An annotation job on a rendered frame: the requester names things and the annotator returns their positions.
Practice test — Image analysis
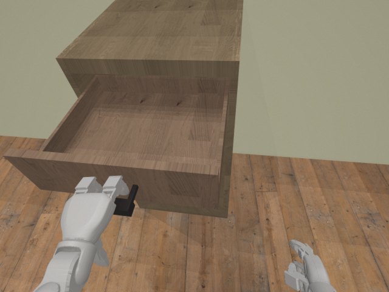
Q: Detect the handle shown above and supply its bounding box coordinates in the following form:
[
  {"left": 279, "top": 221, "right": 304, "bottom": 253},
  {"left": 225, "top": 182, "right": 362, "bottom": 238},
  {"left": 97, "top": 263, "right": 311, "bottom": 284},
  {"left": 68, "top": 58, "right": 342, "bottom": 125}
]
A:
[{"left": 113, "top": 184, "right": 139, "bottom": 217}]

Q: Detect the cabinet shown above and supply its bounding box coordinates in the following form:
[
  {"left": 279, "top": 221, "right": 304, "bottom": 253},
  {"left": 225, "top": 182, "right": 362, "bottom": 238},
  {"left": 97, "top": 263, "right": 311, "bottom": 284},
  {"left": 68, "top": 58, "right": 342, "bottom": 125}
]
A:
[{"left": 56, "top": 0, "right": 243, "bottom": 218}]

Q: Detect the robot left hand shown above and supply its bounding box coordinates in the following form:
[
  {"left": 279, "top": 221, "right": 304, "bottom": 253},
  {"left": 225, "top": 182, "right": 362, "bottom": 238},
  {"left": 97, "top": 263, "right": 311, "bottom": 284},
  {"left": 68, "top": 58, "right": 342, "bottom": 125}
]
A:
[{"left": 61, "top": 175, "right": 129, "bottom": 266}]

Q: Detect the robot right hand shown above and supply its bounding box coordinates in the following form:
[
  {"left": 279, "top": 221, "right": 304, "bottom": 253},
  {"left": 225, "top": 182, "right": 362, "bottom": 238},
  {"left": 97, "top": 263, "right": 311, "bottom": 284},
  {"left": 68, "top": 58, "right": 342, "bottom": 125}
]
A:
[{"left": 284, "top": 240, "right": 331, "bottom": 292}]

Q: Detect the left robot forearm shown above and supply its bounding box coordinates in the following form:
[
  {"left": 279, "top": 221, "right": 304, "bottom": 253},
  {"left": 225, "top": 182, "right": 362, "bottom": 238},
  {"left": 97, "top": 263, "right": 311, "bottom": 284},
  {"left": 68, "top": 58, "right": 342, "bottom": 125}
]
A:
[{"left": 33, "top": 239, "right": 97, "bottom": 292}]

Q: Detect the drawer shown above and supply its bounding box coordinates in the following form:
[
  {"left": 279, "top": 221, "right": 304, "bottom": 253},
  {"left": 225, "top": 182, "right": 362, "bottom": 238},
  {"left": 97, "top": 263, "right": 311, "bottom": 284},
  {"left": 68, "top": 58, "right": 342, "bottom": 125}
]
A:
[{"left": 3, "top": 75, "right": 230, "bottom": 209}]

